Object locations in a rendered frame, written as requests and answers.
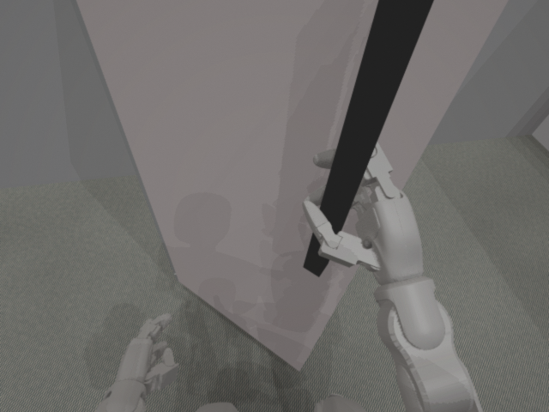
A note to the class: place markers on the left robot hand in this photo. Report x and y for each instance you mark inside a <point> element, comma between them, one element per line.
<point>140,356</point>

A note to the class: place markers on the robot right forearm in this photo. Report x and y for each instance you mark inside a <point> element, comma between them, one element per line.
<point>418,332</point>

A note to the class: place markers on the robot left forearm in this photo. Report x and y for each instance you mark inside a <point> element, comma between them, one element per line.
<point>124,396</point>

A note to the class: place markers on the right robot hand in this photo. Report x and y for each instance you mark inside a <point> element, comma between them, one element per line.
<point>386,219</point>

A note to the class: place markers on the fridge door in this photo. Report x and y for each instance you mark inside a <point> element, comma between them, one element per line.
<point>224,104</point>

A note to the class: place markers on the handle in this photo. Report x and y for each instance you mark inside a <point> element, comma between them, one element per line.
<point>395,30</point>

